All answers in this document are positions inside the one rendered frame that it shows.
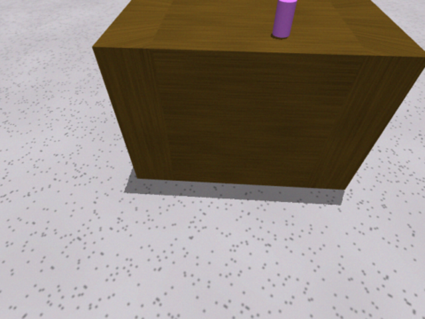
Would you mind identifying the can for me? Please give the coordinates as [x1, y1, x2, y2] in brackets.
[272, 0, 297, 38]

